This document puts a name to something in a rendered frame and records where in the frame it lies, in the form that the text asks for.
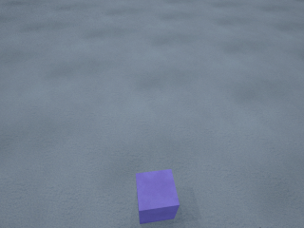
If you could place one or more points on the carton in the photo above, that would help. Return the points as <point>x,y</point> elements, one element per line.
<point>157,196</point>

